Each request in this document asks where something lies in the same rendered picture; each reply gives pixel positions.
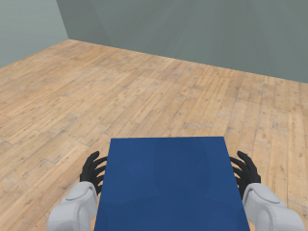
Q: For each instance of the left robot hand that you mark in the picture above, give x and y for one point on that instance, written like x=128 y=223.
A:
x=90 y=171

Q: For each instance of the right robot forearm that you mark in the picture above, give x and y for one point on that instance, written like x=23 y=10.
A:
x=267 y=212

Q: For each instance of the right robot hand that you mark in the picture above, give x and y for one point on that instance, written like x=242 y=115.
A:
x=248 y=172

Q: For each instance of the left robot forearm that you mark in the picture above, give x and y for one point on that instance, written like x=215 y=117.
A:
x=76 y=209

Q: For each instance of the carton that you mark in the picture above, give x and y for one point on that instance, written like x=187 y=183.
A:
x=170 y=184

